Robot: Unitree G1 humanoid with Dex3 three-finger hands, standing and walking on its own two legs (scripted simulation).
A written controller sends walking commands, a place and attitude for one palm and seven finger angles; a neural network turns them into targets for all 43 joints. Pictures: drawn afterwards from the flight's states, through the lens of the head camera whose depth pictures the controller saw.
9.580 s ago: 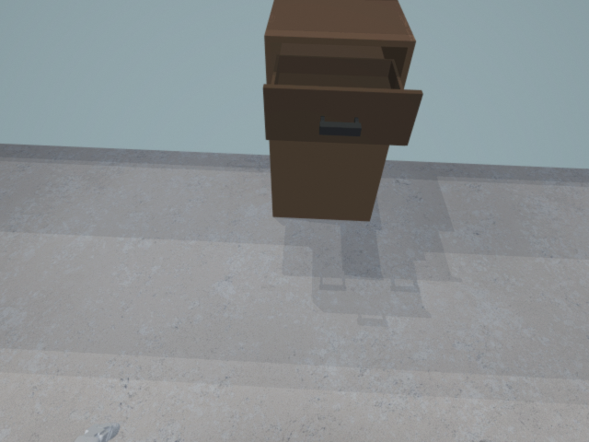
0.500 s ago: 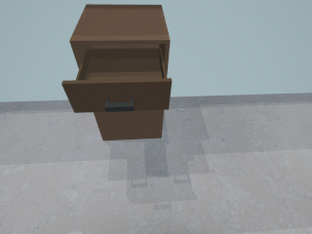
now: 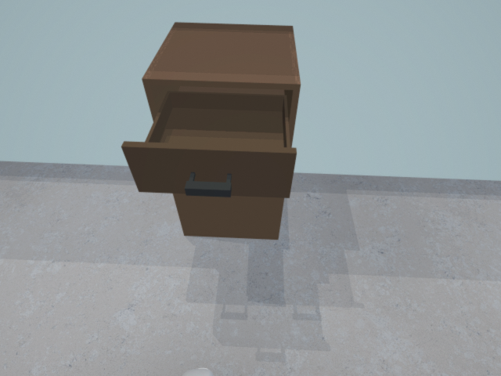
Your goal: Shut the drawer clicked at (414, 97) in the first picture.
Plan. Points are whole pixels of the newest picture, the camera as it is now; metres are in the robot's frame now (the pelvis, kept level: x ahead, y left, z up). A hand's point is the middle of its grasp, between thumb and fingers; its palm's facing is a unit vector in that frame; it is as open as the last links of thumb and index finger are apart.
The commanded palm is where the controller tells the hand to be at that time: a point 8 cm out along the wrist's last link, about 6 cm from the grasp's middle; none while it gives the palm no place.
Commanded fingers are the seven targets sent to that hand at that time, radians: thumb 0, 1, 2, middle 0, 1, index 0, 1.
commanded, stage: take the last steps up to it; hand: left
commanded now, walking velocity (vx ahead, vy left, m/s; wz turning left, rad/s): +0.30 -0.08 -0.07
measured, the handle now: (209, 182) +0.55 +0.16 -0.06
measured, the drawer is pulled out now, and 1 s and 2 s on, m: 0.27 0.27 0.27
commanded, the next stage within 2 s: come to a stop and stand still in 0.54 s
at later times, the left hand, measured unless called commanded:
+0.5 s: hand (178, 319) +0.25 +0.18 -0.17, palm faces -0.06 -0.98 -0.21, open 7.4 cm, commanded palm none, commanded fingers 0.00 0.90 0.90 -0.20 -0.30 -0.20 -0.30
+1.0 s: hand (204, 317) +0.27 +0.13 -0.19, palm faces +0.03 -0.98 -0.21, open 7.3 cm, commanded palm none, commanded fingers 0.00 0.90 0.90 -0.20 -0.30 -0.20 -0.30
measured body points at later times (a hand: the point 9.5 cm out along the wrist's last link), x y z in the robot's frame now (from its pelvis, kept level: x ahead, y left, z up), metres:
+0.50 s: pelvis +0.15 -0.01 -0.01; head +0.17 -0.01 +0.44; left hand +0.26 +0.23 -0.15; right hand +0.08 -0.22 -0.16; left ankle +0.07 +0.14 -0.74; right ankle +0.25 -0.16 -0.71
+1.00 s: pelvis +0.22 -0.05 -0.01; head +0.26 -0.05 +0.44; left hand +0.27 +0.18 -0.17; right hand +0.29 -0.29 -0.16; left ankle +0.24 +0.07 -0.74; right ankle +0.26 -0.15 -0.74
